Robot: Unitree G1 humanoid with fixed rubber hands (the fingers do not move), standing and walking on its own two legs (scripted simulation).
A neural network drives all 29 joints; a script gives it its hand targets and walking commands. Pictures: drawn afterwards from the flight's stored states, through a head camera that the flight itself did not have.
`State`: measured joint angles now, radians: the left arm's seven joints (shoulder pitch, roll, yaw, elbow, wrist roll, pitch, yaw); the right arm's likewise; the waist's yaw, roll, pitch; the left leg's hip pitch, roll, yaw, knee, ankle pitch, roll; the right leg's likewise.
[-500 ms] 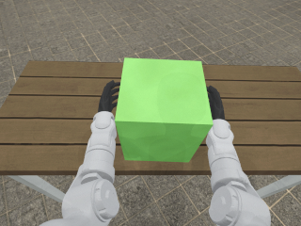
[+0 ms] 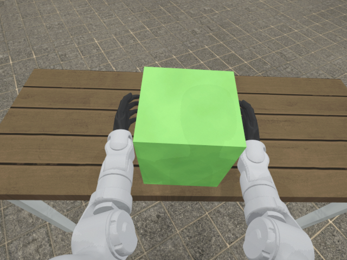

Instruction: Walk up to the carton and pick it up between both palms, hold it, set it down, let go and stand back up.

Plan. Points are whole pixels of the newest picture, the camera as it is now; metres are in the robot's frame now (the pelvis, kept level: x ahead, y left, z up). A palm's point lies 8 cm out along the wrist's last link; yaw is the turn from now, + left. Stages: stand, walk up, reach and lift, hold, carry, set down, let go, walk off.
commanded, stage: reach and lift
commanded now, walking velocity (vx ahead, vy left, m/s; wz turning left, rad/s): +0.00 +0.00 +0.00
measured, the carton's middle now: (184, 133) +0.42 +0.03 +0.02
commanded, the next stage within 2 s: none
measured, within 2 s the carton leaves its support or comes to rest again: neither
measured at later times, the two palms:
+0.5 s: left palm (118, 129) +0.36 +0.18 +0.09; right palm (252, 138) +0.38 -0.12 +0.09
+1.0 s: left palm (111, 121) +0.35 +0.18 +0.13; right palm (259, 133) +0.36 -0.12 +0.13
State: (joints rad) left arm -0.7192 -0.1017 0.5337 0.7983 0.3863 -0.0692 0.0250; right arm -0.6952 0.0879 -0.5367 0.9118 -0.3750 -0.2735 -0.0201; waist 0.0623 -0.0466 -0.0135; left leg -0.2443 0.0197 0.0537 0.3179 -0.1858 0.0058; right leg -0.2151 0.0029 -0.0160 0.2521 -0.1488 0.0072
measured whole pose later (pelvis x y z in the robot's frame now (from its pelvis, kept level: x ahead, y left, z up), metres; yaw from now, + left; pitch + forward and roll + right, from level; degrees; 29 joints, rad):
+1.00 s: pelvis -0.03 +0.00 +0.00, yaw +2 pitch -4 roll -1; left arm -0.69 -0.04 0.35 0.54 0.32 0.33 0.05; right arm -0.69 0.02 -0.25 0.83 -0.04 -0.03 -0.09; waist 0.00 -0.07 0.04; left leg -0.08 0.01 0.02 0.32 -0.17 0.01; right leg -0.02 -0.01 -0.05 0.23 -0.13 0.01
